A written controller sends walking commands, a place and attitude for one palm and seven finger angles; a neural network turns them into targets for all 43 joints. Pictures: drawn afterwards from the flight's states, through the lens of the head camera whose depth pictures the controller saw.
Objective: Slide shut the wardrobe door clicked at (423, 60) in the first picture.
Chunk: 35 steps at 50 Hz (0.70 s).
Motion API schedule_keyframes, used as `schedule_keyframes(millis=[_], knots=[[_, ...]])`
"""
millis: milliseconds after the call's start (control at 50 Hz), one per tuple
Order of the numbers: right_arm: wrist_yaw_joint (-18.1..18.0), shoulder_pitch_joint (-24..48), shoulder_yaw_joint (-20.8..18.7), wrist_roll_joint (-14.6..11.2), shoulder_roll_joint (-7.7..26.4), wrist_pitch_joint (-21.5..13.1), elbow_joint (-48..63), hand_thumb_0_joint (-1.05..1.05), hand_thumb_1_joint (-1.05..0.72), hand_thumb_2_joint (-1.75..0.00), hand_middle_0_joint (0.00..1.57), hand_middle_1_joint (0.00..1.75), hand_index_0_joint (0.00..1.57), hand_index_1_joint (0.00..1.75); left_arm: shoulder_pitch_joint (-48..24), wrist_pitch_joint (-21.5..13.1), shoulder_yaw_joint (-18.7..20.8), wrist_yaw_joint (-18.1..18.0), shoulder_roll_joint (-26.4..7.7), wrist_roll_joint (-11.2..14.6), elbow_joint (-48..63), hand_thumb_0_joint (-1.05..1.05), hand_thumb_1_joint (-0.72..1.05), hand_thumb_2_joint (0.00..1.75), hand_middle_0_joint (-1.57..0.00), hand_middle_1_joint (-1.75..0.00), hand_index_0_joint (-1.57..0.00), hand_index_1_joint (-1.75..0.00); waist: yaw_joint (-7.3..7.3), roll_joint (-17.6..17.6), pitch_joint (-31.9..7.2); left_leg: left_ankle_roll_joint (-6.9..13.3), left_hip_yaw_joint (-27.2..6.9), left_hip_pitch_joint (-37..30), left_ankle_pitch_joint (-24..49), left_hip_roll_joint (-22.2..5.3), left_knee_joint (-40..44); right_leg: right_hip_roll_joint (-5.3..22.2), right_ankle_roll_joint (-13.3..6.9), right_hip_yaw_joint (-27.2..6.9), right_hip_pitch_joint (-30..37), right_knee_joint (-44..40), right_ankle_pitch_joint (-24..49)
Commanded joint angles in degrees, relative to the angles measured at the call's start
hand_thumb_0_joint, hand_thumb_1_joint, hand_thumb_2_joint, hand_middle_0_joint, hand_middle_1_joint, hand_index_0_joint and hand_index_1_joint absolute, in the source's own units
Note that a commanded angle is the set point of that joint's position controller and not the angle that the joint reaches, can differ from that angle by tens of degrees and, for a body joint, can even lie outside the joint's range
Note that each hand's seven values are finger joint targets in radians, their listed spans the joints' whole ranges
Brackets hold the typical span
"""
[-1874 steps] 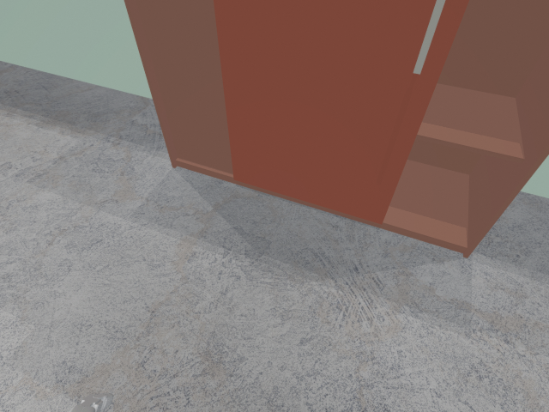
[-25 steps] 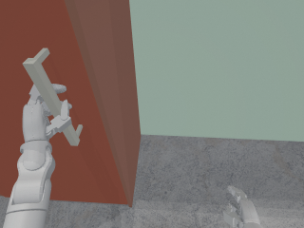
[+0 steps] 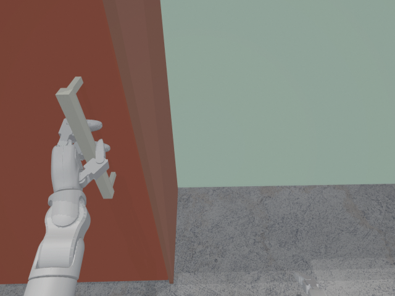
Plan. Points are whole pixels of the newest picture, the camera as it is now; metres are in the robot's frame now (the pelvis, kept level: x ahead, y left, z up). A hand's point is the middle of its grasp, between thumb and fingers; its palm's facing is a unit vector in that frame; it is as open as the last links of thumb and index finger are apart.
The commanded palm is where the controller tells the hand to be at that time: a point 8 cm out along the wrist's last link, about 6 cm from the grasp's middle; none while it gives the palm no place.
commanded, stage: stop walking and hold the door there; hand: left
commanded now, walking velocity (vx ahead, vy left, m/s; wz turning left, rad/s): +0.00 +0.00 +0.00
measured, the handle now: (94, 145) +0.36 +0.23 +0.16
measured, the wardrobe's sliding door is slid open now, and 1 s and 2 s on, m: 0.00 0.00 0.00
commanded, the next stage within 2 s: loosen the grip on the handle in 0.78 s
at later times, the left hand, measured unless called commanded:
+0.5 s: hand (104, 160) +0.31 +0.20 +0.16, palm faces +0.31 -0.94 -0.10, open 6.1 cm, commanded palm +0.28 +0.22 +0.15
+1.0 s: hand (98, 157) +0.32 +0.21 +0.16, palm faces +0.31 -0.95 -0.08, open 6.8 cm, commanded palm +0.27 +0.24 +0.15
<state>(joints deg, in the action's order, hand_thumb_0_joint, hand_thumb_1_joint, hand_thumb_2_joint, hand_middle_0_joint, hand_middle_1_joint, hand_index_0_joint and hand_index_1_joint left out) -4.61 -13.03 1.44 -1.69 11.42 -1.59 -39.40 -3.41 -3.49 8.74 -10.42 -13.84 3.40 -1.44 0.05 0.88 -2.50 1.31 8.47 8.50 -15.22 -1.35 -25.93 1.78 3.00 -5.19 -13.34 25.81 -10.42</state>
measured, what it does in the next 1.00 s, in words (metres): stands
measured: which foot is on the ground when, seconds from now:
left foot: down 0.00-1.00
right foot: down 0.00-1.00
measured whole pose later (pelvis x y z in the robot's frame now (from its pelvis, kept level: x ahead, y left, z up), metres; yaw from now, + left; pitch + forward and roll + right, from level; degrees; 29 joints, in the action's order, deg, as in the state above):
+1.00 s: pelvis +0.00 -0.02 +0.00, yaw +3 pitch -1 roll +1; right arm -1.9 -12.1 -0.3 -1.5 10.3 -6.8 -37.3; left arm -11.2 -1.5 11.1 -2.6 -14.5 5.6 -3.2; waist -2.5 -2.2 1.0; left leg -0.5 4.9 9.7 -14.0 -0.9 -25.5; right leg 2.7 -0.5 -0.6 -15.5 30.4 -11.8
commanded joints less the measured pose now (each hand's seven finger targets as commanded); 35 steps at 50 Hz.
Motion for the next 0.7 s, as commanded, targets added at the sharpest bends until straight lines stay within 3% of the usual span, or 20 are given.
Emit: schedule_keyframes(millis=[0, 100, 200, 220, 240, 320, 380, 540, 680], knots=[[-0.41, 10.90, -2.30, 0.55, 7.20, -2.96, 9.41, 0.00, -0.90, -0.90, 0.20, 0.30, 0.20, 0.30, -15.23, -5.42, -5.41, 2.07, -4.29, -1.71, 14.61, 0.00, 0.90, 0.90, -0.45, -1.40, -0.45, -1.40, 0.30, 1.96, -5.60, 1.12, -8.58, -2.21, 5.19, -8.18, 7.94, 2.16, -3.04, -0.88, -1.07, -1.73, 5.74], [-0.30, 10.88, -2.19, 0.78, 6.54, -2.97, 9.14, 0.00, -0.90, -0.90, 0.20, 0.30, 0.20, 0.30, -15.70, -5.84, -7.72, 2.28, -2.39, -1.94, 15.87, 0.00, 0.90, 0.90, -0.45, -1.40, -0.45, -1.40, 0.33, 1.46, -7.32, 0.71, -8.37, -4.61, 10.96, -8.27, 6.93, 2.46, -3.02, -0.25, -0.54, -0.48, 9.45], [-0.18, 10.57, -2.34, 0.94, 6.62, -2.54, 8.99, 0.00, -0.90, -0.90, 0.20, 0.30, 0.20, 0.30, -14.67, -5.99, -7.06, 2.27, -3.21, -2.01, 16.78, 0.00, 0.90, 0.90, -0.45, -1.40, -0.45, -1.40, 0.36, 0.42, -8.47, 0.08, -7.70, -6.00, 14.84, -7.82, 5.66, 2.66, -3.14, -0.22, 0.20, -0.53, 12.43], [-0.12, 10.74, -2.16, 1.00, 6.13, -2.45, 9.44, 0.00, -0.90, -0.90, 0.20, 0.30, 0.20, 0.30, -15.02, -6.06, -8.63, 2.43, -1.61, -2.06, 17.84, 0.00, 0.90, 0.90, -0.45, -1.40, -0.45, -1.40, 0.45, 0.93, -8.29, 0.17, -7.69, -6.14, 15.57, -7.74, 5.45, 2.71, -3.27, -0.21, 0.23, -0.47, 13.53], [-0.20, 10.77, -2.21, 1.05, 6.30, -2.32, 9.34, 0.00, -0.90, -0.90, 0.20, 0.30, 0.20, 0.30, -14.20, -6.04, -7.15, 2.28, -2.90, -2.07, 17.01, 0.00, 0.90, 0.90, -0.45, -1.40, -0.45, -1.40, 0.36, 0.48, -8.21, 0.18, -7.64, -5.82, 15.24, -7.59, 5.47, 2.66, -3.23, -0.31, 0.24, -0.71, 13.51], [-0.05, 10.89, -2.17, 0.96, 6.13, -2.07, 9.98, 0.00, -0.90, -0.90, 0.20, 0.30, 0.20, 0.30, -13.85, -6.28, -9.11, 2.63, -1.20, -2.07, 19.40, 0.00, 0.90, 0.90, -0.45, -1.40, -0.45, -1.40, 0.49, 2.38, -8.53, -0.16, -7.73, -6.47, 16.99, -7.69, 5.47, 2.39, -3.26, 0.35, 0.40, 0.10, 13.66], [0.09, 10.68, -2.38, 0.95, 6.24, -1.90, 10.43, 0.00, -0.90, -0.90, 0.20, 0.30, 0.20, 0.30, -13.06, -6.30, -8.62, 2.63, -1.66, -2.06, 20.74, 0.00, 0.90, 0.90, -0.45, -1.40, -0.45, -1.40, 0.47, 1.68, -10.11, -0.33, -7.41, -8.53, 21.95, -7.74, 4.05, 2.53, -3.51, 0.53, 0.93, 0.60, 16.76], [0.27, 11.16, -2.34, 0.93, 6.15, -1.66, 11.17, 0.00, -0.90, -0.90, 0.20, 0.30, 0.20, 0.30, -11.76, -6.28, -9.61, 2.71, -1.09, -2.10, 22.23, 0.00, 0.90, 0.90, -0.45, -1.40, -0.45, -1.40, 0.59, 2.04, -9.07, -0.12, -7.21, -7.66, 21.61, -7.62, 3.74, 2.55, -3.39, 0.98, 1.37, 0.20, 16.74], [0.13, 10.91, -2.46, 0.96, 6.37, -1.53, 11.25, 0.00, -0.90, -0.90, 0.20, 0.30, 0.20, 0.30, -9.82, -6.02, -7.65, 2.47, -2.66, -1.93, 21.75, 0.00, 0.90, 0.90, -0.45, -1.40, -0.45, -1.40, 0.58, 1.18, -8.74, 0.14, -6.67, -6.41, 17.64, -6.72, 3.60, 2.85, -3.55, 0.09, 2.19, -1.12, 18.19]])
